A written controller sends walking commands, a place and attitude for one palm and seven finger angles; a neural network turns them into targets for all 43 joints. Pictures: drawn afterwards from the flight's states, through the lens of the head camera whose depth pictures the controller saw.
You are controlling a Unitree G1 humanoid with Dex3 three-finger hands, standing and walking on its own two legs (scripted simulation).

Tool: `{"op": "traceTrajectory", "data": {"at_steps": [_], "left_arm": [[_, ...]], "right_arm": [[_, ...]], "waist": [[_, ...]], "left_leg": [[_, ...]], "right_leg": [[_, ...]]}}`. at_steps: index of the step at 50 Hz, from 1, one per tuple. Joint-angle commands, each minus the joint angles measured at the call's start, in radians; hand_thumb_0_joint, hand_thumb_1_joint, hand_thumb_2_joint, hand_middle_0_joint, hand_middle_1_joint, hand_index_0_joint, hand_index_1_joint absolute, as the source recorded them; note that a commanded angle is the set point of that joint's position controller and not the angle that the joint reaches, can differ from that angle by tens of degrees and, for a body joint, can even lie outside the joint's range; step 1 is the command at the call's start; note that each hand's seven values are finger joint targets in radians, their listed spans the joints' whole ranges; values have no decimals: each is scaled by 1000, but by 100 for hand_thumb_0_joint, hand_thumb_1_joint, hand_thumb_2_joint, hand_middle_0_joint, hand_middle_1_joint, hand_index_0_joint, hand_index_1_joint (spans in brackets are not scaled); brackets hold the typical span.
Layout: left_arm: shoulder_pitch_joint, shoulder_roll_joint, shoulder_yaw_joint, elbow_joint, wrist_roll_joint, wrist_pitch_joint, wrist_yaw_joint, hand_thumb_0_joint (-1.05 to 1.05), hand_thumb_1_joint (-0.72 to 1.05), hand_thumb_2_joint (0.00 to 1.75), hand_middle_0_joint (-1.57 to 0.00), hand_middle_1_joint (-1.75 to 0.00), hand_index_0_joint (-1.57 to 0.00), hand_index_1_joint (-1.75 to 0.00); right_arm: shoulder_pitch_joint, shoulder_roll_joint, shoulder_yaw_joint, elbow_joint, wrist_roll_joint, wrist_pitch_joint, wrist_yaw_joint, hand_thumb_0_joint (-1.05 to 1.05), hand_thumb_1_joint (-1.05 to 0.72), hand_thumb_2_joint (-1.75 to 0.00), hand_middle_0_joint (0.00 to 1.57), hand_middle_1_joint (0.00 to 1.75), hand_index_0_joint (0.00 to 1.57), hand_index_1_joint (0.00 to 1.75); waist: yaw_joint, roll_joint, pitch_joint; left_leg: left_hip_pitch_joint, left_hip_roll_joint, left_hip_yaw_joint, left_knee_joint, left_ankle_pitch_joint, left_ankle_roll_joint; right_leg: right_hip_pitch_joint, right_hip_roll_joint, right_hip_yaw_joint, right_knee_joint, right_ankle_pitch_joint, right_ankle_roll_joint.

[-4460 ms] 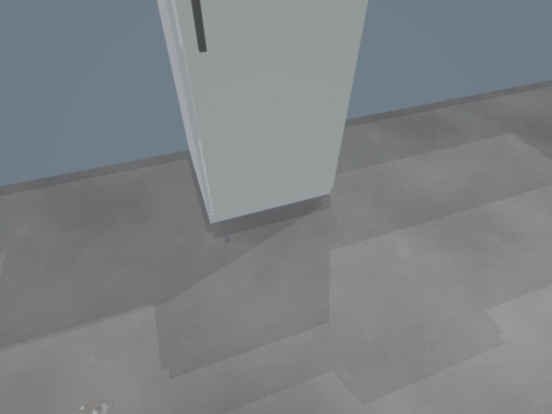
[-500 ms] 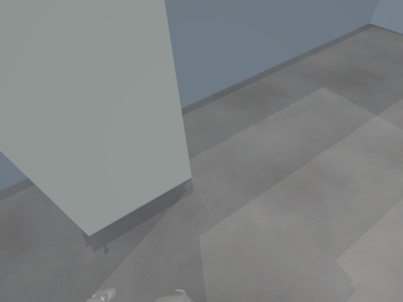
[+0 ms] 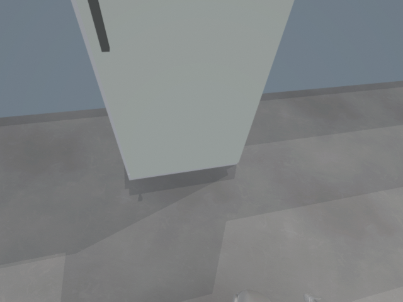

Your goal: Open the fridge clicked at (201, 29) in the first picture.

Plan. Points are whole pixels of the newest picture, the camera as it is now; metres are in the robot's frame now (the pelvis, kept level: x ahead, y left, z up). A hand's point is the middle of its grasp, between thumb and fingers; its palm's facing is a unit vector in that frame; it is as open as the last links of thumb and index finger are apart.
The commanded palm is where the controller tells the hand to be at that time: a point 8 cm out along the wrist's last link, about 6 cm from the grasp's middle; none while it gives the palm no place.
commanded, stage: turn to face it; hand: left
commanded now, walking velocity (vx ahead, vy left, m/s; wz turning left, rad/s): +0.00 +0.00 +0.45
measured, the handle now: (95, 3) +0.71 +0.33 +0.20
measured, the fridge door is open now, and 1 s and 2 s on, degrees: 0 0 0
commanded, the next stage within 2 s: take the last steps up to it in 0.40 s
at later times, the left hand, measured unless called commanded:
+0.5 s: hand out of the picture +0.02 +0.15 -0.14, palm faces +0.23 -0.94 -0.27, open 7.4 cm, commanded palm none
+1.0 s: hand out of the picture -0.07 +0.19 -0.17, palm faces +0.33 -0.93 -0.16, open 7.4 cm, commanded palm none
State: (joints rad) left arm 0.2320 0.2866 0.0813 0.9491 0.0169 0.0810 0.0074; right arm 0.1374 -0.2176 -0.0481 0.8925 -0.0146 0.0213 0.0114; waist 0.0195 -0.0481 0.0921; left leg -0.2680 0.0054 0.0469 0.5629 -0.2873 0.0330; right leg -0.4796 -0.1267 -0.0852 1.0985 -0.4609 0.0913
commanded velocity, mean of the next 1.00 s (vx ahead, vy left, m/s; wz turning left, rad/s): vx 0.16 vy -0.02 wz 0.15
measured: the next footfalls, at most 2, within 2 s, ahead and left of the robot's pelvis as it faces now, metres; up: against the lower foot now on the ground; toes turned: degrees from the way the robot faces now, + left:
right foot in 0.32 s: +0.04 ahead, -0.13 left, +0.00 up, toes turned +5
left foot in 0.78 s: -0.05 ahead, +0.10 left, +0.00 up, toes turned +21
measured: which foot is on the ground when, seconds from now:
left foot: down 0.00-0.32, up 0.34-0.76, down 0.78-1.00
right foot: up 0.00-0.30, down 0.32-0.80, up 0.82-1.00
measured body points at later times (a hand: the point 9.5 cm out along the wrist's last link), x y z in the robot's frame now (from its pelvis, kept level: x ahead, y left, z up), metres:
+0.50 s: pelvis -0.03 -0.05 +0.01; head -0.01 -0.09 +0.46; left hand +0.01 +0.20 -0.11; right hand +0.06 -0.29 -0.16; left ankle -0.07 +0.10 -0.64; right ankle +0.00 -0.14 -0.73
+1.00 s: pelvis +0.01 +0.02 +0.01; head +0.01 +0.04 +0.46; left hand -0.08 +0.24 -0.15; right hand +0.06 -0.20 -0.13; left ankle -0.09 +0.08 -0.73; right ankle +0.07 -0.12 -0.65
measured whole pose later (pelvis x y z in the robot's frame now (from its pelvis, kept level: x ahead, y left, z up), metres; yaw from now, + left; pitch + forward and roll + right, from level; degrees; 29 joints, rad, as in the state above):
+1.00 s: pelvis +0.01 +0.02 +0.01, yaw +16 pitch -1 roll -1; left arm 0.33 0.21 0.06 1.10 0.03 0.02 -0.03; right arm 0.35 -0.14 -0.02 1.06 -0.02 -0.05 -0.02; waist 0.01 -0.04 0.02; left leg -0.01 0.01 0.09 0.32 -0.30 0.03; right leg -0.52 -0.09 -0.06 1.06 -0.26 0.03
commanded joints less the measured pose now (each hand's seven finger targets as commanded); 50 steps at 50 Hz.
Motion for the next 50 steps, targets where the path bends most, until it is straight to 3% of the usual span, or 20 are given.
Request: {"op": "traceTrajectory", "data": {"at_steps": [1, 9, 12, 14, 15, 16, 17, 20, 23, 25, 33, 37, 38, 39, 40, 41, 43, 45, 48, 50], "left_arm": [[-31, 60, 11, -94, -3, -41, 1, 0, 90, 90, -20, -30, -20, -30], [-88, 26, 0, -121, -7, -44, 12, 0, 90, 90, -20, -30, -20, -30], [-32, 23, -4, -111, -12, -55, 17, 0, 90, 90, -20, -30, -20, -30], [40, 36, 2, -87, -13, -70, 22, 0, 90, 90, -20, -30, -20, -30], [67, 97, 12, -87, 0, -84, 28, 0, 90, 90, -20, -30, -20, -30], [60, 184, 28, -96, 12, -88, 31, 0, 90, 90, -20, -30, -20, -30], [53, 185, 23, -108, 4, -82, 31, 0, 90, 90, -20, -30, -20, -30], [-94, 86, 4, -130, -1, -81, 28, 0, 90, 90, -20, -30, -20, -30], [-67, 57, -2, -117, 1, -91, 28, 0, 90, 90, -20, -30, -20, -30], [-4, 58, -5, -94, 2, -93, 28, 0, 90, 90, -20, -30, -20, -30], [137, 88, 7, 8, 21, -112, 12, 0, 90, 90, -20, -30, -20, -30], [102, 69, 0, 51, 5, -105, 3, 0, 90, 90, -20, -30, -20, -30], [86, 34, -9, 48, -3, -102, -1, 0, 90, 90, -20, -30, -20, -30], [70, -27, -23, 31, -7, -99, -9, 0, 90, 90, -20, -30, -20, -30], [2, -44, -31, -6, 3, -102, -11, 0, 90, 90, -20, -30, -20, -30], [-48, -25, -21, -23, 10, -104, -15, 0, 90, 90, -20, -30, -20, -30], [-27, -14, -15, 25, 17, -93, -23, 0, 90, 90, -20, -30, -20, -30], [27, -29, -17, 59, 13, -95, -35, 0, 90, 90, -20, -30, -20, -30], [34, -43, -19, 78, 9, -94, -33, 0, 90, 90, -20, -30, -20, -30], [7, -50, -20, 66, 8, -88, -32, 0, 90, 90, -20, -30, -20, -30]], "right_arm": [[31, -205, -51, -46, -3, -13, -23, 0, -90, -90, 20, 30, 20, 30], [77, -202, -56, -30, -13, 0, -21, 0, -90, -90, 20, 30, 20, 30], [54, -197, -55, -35, -13, 4, -19, 0, -90, -90, 20, 30, 20, 30], [36, -173, -53, -38, -3, 4, -16, 0, -90, -90, 20, 30, 20, 30], [57, -119, -47, -41, 8, 3, -11, 0, -90, -90, 20, 30, 20, 30], [52, -62, -37, -70, 8, 4, -10, 0, -90, -90, 20, 30, 20, 30], [43, -119, -52, -68, -1, 15, -14, 0, -90, -90, 20, 30, 20, 30], [83, -108, -59, 7, -10, 42, 1, 0, -90, -90, 20, 30, 20, 30], [111, -86, -53, 32, -9, 40, 6, 0, -90, -90, 20, 30, 20, 30], [78, -83, -48, 33, -7, 39, 3, 0, -90, -90, 20, 30, 20, 30], [4, -40, -24, 24, -10, -4, 16, 0, -90, -90, 20, 30, 20, 30], [170, -21, -12, 96, -7, -29, 1, 0, -90, -90, 20, 30, 20, 30], [239, -56, -17, 123, -4, -40, -10, 0, -90, -90, 20, 30, 20, 30], [306, -138, -35, 141, -13, -46, -19, 0, -90, -90, 20, 30, 20, 30], [351, -198, -46, 142, -16, -42, -25, 0, -90, -90, 20, 30, 20, 30], [339, -197, -42, 137, -18, -40, -29, 0, -90, -90, 20, 30, 20, 30], [259, -118, -17, 135, -15, -51, -36, 0, -90, -90, 20, 30, 20, 30], [233, -78, -1, 130, -8, -69, -40, 0, -90, -90, 20, 30, 20, 30], [302, -67, 1, 158, -2, -88, -49, 0, -90, -90, 20, 30, 20, 30], [331, -58, 2, 173, 0, -93, -53, 0, -90, -90, 20, 30, 20, 30]], "waist": [[-31, 189, -128], [-54, 196, -112], [-28, 208, -126], [16, 149, -152], [21, -20, -176], [24, -287, -135], [29, -184, -133], [-42, -93, -20], [-40, -114, -34], [-10, -113, -46], [54, -123, -50], [-24, -73, -80], [-57, 33, -98], [-92, 288, -81], [-120, 362, 1], [-118, 249, 61], [-74, 263, 123], [-39, 197, 113], [-35, 150, 45], [-37, 153, 44]], "left_leg": [[143, 213, -223, -223, 459, 109], [109, 222, -355, -235, 326, 147], [56, 200, -375, -185, 390, 135], [-61, 148, -338, -99, 292, 75], [-182, 58, -248, 48, 100, 6], [-330, -80, -89, 275, -255, -64], [-276, -38, -135, 445, -302, -60], [-257, 1, -123, 647, -109, -65], [-254, 13, -86, 627, -41, -86], [-250, 17, -76, 555, -60, -95], [-142, 47, 17, 162, -182, -62], [180, 10, 80, -145, -33, -39], [310, 63, 9, -224, -53, -26], [381, 263, -281, -330, -248, 41], [343, 403, -451, -438, -330, 113], [273, 434, -453, -456, -309, 153], [160, 349, -341, -473, -281, 109], [177, 280, -205, -451, -30, 86], [283, 252, -113, -385, 357, 85], [310, 262, -93, -368, 451, 99]], "right_leg": [[-69, 11, 63, 18, 90, 11], [41, 60, 64, -257, 27, -1], [174, 96, 55, -430, 67, -17], [375, 79, 56, -673, 255, -23], [498, -71, 203, -800, 263, -60], [485, -319, 458, -841, 372, -177], [347, -376, 429, -839, 416, -245], [192, -192, 231, -862, 189, -193], [240, -151, 133, -845, 259, -179], [295, -156, 142, -838, 300, -195], [352, -211, 220, -921, -20, -235], [188, -116, 116, -823, -89, -173], [84, -73, 61, -713, -84, -135], [-95, 30, -41, -475, -70, -85], [-222, 72, -63, -286, -89, -76], [-252, 33, 10, -180, -46, -88], [-225, 11, 50, -72, 67, -85], [-202, 11, 49, -32, 183, -73], [-217, 26, 30, 2, 225, -60], [-250, 20, 28, -6, 240, -57]]}}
